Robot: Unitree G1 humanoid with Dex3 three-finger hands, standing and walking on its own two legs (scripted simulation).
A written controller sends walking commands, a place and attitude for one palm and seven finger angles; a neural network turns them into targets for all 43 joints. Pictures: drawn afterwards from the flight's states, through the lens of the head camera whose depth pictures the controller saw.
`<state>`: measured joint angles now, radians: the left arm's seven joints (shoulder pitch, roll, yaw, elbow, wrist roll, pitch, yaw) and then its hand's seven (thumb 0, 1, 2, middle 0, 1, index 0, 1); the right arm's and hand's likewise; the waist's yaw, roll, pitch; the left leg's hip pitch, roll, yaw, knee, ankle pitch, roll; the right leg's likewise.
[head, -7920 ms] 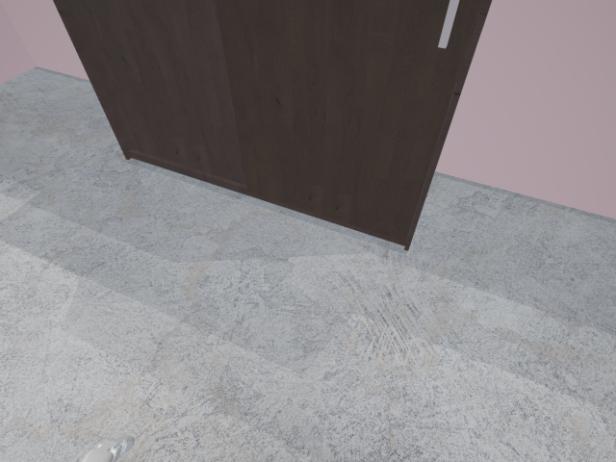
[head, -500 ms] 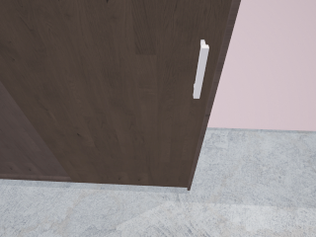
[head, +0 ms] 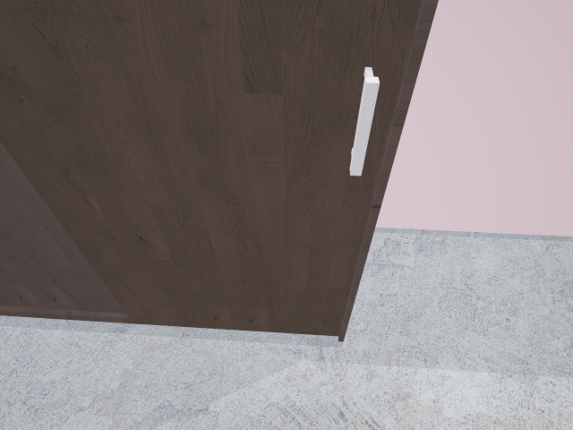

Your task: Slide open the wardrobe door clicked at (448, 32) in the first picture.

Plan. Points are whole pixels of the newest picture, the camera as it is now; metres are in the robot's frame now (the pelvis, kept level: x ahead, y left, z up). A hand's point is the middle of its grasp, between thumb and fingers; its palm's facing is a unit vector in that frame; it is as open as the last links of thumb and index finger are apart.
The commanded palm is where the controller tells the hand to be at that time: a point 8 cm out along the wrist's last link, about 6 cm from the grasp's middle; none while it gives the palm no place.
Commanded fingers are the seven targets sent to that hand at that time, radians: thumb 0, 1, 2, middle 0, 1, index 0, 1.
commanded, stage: look again from close up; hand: right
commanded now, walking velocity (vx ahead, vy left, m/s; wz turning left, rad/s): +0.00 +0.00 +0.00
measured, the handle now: (361, 124) +0.55 -0.09 +0.16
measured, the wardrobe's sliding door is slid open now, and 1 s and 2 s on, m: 0.00 0.00 0.00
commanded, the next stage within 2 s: none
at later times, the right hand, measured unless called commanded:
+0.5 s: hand out of the picture +0.05 -0.20 -0.17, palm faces -0.01 +0.97 -0.25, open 7.4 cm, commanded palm none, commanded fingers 0.00 -0.90 -0.90 0.20 0.30 0.20 0.30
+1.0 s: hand out of the picture +0.05 -0.18 -0.17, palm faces +0.00 +0.97 -0.24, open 7.4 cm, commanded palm none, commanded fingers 0.00 -0.90 -0.90 0.20 0.30 0.20 0.30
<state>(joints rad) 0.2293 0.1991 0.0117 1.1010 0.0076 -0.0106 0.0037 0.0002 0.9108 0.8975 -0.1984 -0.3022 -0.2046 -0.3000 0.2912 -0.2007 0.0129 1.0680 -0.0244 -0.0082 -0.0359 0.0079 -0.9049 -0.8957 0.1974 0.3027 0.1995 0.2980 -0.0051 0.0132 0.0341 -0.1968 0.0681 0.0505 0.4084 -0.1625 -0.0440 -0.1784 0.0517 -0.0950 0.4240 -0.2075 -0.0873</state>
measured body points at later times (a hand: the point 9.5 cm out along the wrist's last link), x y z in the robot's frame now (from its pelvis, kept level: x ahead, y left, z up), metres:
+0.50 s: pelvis +0.02 +0.01 +0.00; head +0.02 +0.00 +0.45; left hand +0.06 +0.27 -0.14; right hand +0.05 -0.25 -0.15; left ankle +0.04 +0.15 -0.74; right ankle +0.02 -0.06 -0.74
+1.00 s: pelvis +0.02 +0.02 +0.01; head +0.03 +0.01 +0.46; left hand +0.06 +0.28 -0.14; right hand +0.05 -0.24 -0.15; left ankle +0.04 +0.15 -0.74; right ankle +0.02 -0.06 -0.74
